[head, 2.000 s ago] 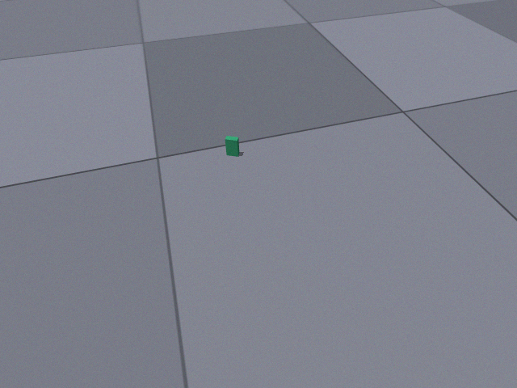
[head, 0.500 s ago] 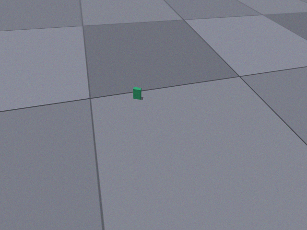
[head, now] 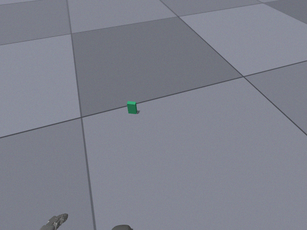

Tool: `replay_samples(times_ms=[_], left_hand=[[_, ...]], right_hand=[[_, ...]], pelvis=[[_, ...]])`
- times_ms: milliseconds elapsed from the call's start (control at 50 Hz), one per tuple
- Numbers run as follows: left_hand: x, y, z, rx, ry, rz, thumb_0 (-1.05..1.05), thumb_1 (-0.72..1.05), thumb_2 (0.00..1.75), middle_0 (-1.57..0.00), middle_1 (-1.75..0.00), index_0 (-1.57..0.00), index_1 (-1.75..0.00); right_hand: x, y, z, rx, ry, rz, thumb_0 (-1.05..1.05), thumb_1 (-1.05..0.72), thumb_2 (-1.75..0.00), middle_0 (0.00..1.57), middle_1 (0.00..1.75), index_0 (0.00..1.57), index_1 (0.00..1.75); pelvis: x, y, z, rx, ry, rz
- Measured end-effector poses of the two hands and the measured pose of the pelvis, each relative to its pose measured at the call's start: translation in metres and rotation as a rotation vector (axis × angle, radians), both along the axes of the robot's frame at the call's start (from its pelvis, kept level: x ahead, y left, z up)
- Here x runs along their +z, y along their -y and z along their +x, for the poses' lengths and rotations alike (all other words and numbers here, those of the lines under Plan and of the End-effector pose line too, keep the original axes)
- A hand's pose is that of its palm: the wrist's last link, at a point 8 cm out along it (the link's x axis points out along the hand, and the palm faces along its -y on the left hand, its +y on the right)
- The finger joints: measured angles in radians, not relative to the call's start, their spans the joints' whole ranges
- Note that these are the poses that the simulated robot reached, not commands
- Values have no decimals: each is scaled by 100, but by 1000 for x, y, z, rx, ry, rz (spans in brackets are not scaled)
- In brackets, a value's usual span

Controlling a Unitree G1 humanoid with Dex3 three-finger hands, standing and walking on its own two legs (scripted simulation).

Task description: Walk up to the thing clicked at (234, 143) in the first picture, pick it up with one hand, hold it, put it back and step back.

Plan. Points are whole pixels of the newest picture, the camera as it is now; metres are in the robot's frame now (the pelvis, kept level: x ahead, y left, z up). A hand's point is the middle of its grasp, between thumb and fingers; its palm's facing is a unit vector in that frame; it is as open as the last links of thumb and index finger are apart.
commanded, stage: walk up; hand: left
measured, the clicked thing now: (132, 107) +1.18 +0.19 -0.70
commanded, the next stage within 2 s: none
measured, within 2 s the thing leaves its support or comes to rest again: neither
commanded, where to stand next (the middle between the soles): +0.86 -0.11 m, yaw +0 degrees
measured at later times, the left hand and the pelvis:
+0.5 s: hand (64, 181) +0.31 +0.31 -0.14, palm faces -0.11 -0.94 -0.31, open 7.4 cm; pelvis +0.24 +0.04 +0.01, yaw -3 degrees
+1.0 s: hand (95, 130) +0.51 +0.24 -0.13, palm faces -0.07 -0.93 -0.36, open 7.3 cm; pelvis +0.44 -0.03 +0.00, yaw -2 degrees
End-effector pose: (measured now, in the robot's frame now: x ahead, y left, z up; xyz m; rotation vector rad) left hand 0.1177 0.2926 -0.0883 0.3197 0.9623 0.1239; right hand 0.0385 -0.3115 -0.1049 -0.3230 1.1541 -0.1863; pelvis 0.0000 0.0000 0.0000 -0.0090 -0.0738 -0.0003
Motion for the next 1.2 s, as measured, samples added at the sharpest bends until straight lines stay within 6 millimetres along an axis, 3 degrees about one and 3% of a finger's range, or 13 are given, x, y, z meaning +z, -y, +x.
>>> replay_samples(times_ms=[180,260,340,440,520,620,720,780,880,1040,1120,1200], left_hand=[[-8,-49,12,70,-153,21,1,90,90,-21,-30,-21,-30],[-28,-77,39,81,-204,32,1,90,90,-21,-30,-21,-30],[-35,-84,81,54,-258,37,1,91,90,-20,-30,-20,-30],[-26,-77,149,8,-227,13,1,91,90,-20,-30,-20,-30],[-16,-64,207,-22,-190,4,1,91,90,-20,-30,-20,-30],[-8,-38,285,-56,-129,14,1,91,90,-20,-30,-20,-30],[-7,-7,355,-60,-42,53,1,91,90,-20,-30,-20,-30],[2,8,373,-42,-13,49,0,91,90,-20,-30,-21,-30],[10,17,380,-19,-62,56,0,91,90,-21,-30,-21,-30],[-13,1,393,33,-160,39,1,90,90,-21,-30,-21,-30],[-34,-5,416,44,-215,38,1,91,90,-21,-30,-21,-30],[-33,6,452,12,-233,32,1,91,90,-20,-30,-21,-30]], right_hand=[[24,-7,111,52,39,-55,1,-91,-90,20,30,20,30],[26,-18,159,55,78,-108,1,-91,-90,20,30,20,30],[33,-32,189,16,120,-109,1,-91,-90,20,30,20,30],[40,-40,209,-15,83,-91,1,-91,-90,20,30,21,30],[36,-35,223,-34,30,-74,1,-90,-90,21,30,21,30],[17,-12,249,-65,-27,-53,1,-90,-90,21,30,21,30],[-13,22,295,-83,-54,-47,1,-90,-90,21,30,21,30],[-14,30,334,-65,-45,-33,1,-91,-90,20,30,20,30],[-1,35,401,-19,27,-10,1,-91,-90,20,30,20,30],[12,33,483,43,48,-40,1,-91,-90,20,30,20,30],[12,35,512,27,87,-83,1,-91,-90,20,30,20,30],[23,41,522,-13,85,-91,1,-91,-90,20,30,21,30]], pelvis=[[4,-22,88,-13,-30,-14],[-9,-41,135,-20,-38,-3],[-6,-49,170,-37,-35,10],[6,-48,213,-49,-31,16],[10,-41,246,-51,-30,17],[3,-22,293,-52,-34,31],[-15,7,341,-47,-29,18],[-10,16,362,-46,-20,27],[3,24,398,-53,-26,22],[-2,25,460,-35,-37,-1],[-14,21,493,-37,-36,25],[-6,29,518,-45,-28,29]])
